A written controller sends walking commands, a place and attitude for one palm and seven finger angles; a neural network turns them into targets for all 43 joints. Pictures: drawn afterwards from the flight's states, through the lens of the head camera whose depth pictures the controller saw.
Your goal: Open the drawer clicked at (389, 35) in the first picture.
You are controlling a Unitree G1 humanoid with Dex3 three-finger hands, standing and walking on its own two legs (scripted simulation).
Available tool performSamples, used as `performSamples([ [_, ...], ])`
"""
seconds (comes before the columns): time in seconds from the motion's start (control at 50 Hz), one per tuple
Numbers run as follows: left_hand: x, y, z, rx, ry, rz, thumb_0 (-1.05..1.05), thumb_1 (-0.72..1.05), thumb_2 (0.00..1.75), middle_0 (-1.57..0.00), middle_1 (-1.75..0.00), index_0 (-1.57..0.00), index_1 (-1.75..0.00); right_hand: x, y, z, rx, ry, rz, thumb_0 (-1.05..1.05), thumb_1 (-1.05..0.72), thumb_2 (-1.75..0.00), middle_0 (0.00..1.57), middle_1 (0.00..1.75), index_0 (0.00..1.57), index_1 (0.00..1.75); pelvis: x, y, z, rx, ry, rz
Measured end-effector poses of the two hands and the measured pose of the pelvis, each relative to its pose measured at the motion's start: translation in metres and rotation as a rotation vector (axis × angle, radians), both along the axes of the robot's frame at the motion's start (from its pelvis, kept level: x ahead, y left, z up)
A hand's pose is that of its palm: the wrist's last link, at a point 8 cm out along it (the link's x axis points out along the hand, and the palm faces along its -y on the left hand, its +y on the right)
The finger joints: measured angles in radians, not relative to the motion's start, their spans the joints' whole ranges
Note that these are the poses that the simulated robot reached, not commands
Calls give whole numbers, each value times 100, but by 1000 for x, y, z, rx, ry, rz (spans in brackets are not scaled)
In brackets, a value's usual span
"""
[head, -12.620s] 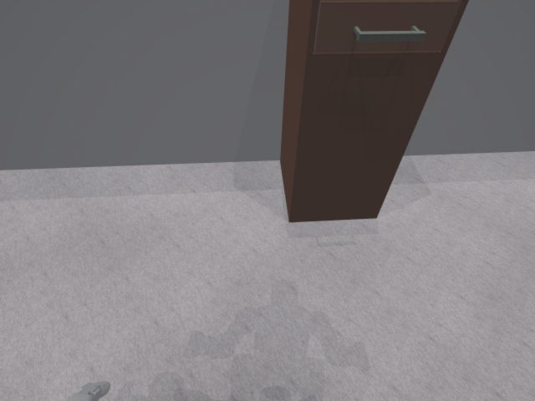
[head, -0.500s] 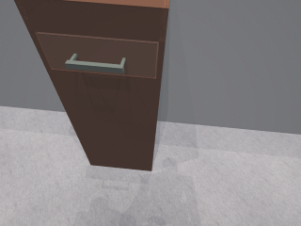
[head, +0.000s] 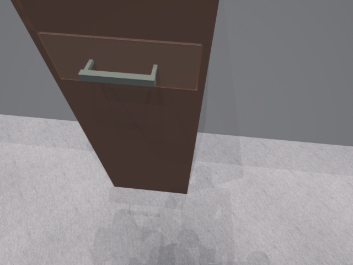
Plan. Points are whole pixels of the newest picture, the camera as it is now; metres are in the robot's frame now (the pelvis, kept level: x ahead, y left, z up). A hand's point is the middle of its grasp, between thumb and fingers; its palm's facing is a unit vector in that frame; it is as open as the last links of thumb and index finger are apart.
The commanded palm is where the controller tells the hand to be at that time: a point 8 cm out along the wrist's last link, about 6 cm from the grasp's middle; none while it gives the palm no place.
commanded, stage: come to a stop and stand still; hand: left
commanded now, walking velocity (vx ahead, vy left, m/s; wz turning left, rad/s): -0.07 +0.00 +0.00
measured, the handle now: (120, 72) +0.53 +0.17 +0.12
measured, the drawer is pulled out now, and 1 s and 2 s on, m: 0.00 0.00 0.00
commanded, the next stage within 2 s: look again from close up in 0.48 s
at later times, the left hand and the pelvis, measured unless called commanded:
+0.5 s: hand out of the picture +0.02 +0.15 -0.17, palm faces +0.06 -0.98 -0.20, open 7.2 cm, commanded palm none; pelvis +0.00 -0.03 +0.01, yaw +1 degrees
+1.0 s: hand out of the picture -0.01 +0.16 -0.17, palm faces +0.02 -0.98 -0.22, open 7.3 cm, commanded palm none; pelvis -0.01 -0.01 +0.00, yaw +0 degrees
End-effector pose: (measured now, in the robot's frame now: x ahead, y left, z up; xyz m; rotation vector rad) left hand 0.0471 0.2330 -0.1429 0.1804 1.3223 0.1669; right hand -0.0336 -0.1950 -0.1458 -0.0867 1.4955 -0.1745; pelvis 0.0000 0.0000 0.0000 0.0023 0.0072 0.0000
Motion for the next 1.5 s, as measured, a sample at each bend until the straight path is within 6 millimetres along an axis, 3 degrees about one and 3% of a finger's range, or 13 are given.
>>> performSamples([
  [0.12,24,-15,5,29,-74,-20,0,92,90,-19,-29,-20,-29,20,-25,-13,6,-35,-11,1,-91,-90,20,30,21,30,8,-15,-6,0,-1,2],
  [0.3,9,-38,-1,-31,-91,35,-1,95,90,-20,-30,-20,-29,46,-52,3,-45,-101,58,1,-92,-90,20,30,20,30,7,-29,0,-2,-7,23],
  [0.42,-15,-37,1,-28,-45,39,-1,95,90,-20,-30,-20,-29,48,-58,9,-51,-122,79,1,-92,-90,20,30,20,30,4,-32,4,-6,-14,19],
  [0.58,-63,-40,2,-18,57,38,0,92,90,-20,-30,-20,-29,33,-55,1,-25,-107,73,1,-92,-90,20,30,20,30,-7,-29,2,-22,-11,11],
  [0.7,-87,-31,4,-15,118,31,0,91,90,-20,-30,-20,-29,17,-39,-7,11,-124,57,1,-92,-90,20,30,20,30,-12,-17,-1,-13,-10,7],
  [0.94,-66,-23,8,-11,78,21,1,92,90,-20,-30,-20,-29,-13,-3,-10,79,-49,51,1,-91,-90,20,30,20,30,-8,-7,1,8,-15,-1],
  [1.08,-58,-22,6,-13,87,20,1,93,90,-20,-30,-20,-29,-12,-6,-8,62,-27,45,1,-91,-90,20,30,20,30,-2,-7,1,9,-15,-4],
  [1.24,-53,-25,3,-16,95,25,1,93,90,-20,-30,-20,-29,5,-20,-6,27,-34,51,1,-91,-90,20,30,20,30,5,-9,1,4,-12,-2],
  [1.3,-5,-13,31,106,-132,-124,3,95,89,-20,-30,-20,-30,35,-32,1,-29,-219,54,1,-91,-90,20,30,20,30,5,-11,-1,13,-7,-20],
  [1.36,62,-5,86,281,-441,-226,4,92,88,-21,-32,-21,-32,81,-51,9,-80,-443,63,2,-92,-90,20,30,20,30,5,-10,-3,19,6,-6],
  [1.42,124,-15,151,492,-734,-431,3,87,86,-21,-34,-20,-34,137,-66,24,-103,-656,117,2,-92,-90,20,30,20,30,1,-11,-6,18,34,-6],
  [1.46,148,-28,188,640,-889,-559,3,83,85,-21,-36,-20,-36,174,-73,41,-106,-777,140,2,-92,-90,20,30,20,30,-1,-13,-8,22,56,-21],
  [1.5,154,-43,208,753,-983,-665,2,79,83,-21,-39,-20,-39,206,-77,60,-98,-862,161,2,-92,-90,20,30,20,30,-4,-16,-10,28,73,-43],
])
